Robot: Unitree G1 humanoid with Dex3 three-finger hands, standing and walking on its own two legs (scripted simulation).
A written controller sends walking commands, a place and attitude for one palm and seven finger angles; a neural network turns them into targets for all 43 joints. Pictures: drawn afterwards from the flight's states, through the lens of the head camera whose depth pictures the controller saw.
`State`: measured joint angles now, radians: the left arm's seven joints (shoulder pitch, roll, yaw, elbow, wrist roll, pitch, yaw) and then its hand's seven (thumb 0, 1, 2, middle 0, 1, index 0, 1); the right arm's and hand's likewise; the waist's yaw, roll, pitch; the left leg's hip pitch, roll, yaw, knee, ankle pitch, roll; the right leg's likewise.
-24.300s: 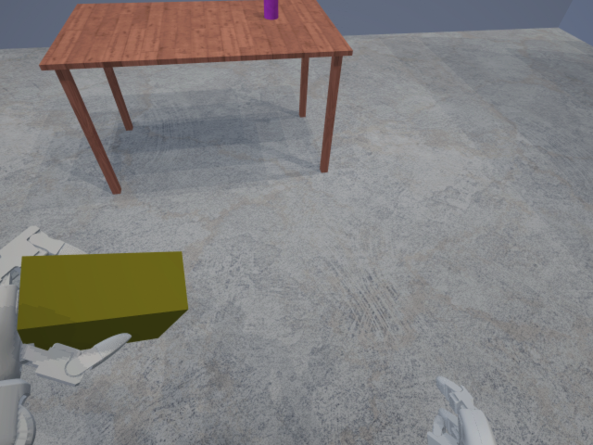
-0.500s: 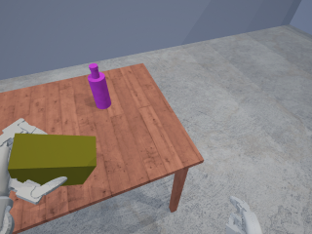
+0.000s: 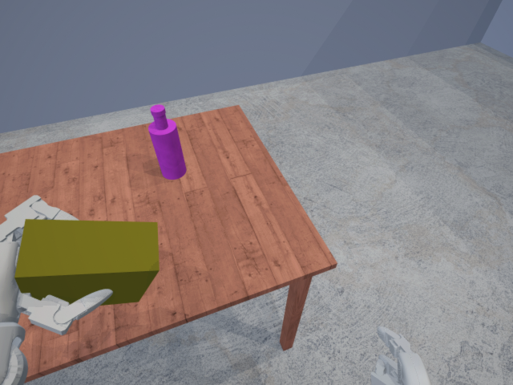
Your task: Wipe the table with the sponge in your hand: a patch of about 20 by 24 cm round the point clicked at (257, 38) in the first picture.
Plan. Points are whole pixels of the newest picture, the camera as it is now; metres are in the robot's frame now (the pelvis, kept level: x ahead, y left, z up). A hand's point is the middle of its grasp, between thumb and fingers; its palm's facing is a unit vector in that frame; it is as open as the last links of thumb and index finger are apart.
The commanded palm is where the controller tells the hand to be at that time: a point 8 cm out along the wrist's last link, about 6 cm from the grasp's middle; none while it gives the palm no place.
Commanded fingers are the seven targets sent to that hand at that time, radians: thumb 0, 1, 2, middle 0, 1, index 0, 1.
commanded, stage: shuffle to correct the standing spot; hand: left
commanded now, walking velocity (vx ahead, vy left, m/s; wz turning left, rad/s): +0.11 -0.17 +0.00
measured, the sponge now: (112, 267) +0.23 +0.20 +0.13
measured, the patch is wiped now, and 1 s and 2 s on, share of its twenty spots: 0.00 0.00 0.00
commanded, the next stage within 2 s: come to a stop and stand still in 0.10 s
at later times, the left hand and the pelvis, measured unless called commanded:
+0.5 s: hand (91, 256) +0.23 +0.21 +0.16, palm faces +0.24 -0.86 -0.45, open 10.3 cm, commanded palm +0.16 +0.28 +0.18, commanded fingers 0.00 0.10 1.30 -1.20 -1.60 -1.20 -1.60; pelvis -0.01 +0.01 -0.01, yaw -2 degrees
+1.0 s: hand (10, 271) +0.20 +0.29 +0.16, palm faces +0.30 -0.87 -0.39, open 10.3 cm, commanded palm +0.15 +0.33 +0.18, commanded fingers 0.00 0.10 1.30 -1.20 -1.60 -1.20 -1.60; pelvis -0.02 +0.06 +0.01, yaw -2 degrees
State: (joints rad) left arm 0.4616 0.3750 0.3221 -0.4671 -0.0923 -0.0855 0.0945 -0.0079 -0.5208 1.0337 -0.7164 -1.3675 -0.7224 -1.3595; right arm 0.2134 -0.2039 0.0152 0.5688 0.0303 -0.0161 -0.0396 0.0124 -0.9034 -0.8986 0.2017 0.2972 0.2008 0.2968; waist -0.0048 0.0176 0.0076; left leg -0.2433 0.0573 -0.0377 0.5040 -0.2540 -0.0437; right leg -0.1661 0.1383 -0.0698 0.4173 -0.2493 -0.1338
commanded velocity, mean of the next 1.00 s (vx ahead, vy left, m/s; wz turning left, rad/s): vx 0.02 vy -0.03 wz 0.00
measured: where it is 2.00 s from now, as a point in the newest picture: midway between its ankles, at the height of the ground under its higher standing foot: outside the picture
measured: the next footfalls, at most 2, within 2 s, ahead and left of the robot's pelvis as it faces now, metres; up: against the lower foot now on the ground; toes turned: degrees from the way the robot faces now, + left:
left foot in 0.70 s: +0.04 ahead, +0.14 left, +0.00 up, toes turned -3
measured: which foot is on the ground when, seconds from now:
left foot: down 0.00-0.46, up 0.48-0.68, down 0.70-1.00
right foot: down 0.00-1.00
